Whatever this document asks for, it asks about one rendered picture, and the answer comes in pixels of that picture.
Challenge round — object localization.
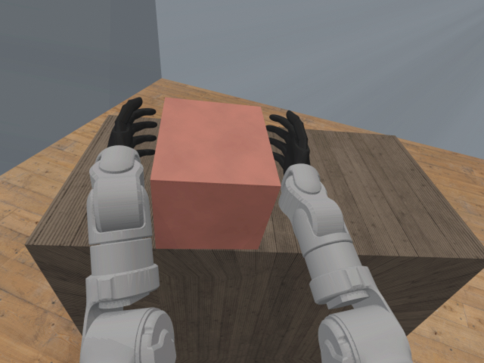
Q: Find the left robot hand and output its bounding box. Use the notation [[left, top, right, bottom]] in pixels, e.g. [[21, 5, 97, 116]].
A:
[[107, 97, 157, 157]]

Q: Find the right robot forearm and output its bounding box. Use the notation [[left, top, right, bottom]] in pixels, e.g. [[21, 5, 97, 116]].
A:
[[278, 163, 411, 353]]

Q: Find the pedestal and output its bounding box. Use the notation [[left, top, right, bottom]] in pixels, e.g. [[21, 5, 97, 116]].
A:
[[24, 115, 484, 363]]

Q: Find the right robot hand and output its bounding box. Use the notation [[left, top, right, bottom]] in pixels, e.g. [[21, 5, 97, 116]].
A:
[[266, 110, 310, 174]]

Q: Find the carton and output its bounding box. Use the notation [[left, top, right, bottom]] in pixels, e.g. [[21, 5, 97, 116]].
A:
[[150, 98, 281, 250]]

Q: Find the right robot upper arm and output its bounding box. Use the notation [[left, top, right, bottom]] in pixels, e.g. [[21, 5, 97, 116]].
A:
[[318, 305, 413, 363]]

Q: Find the left robot forearm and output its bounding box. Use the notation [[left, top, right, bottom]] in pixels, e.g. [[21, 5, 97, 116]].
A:
[[79, 145, 160, 363]]

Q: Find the left robot upper arm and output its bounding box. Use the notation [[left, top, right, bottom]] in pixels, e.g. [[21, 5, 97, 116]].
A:
[[81, 307, 176, 363]]

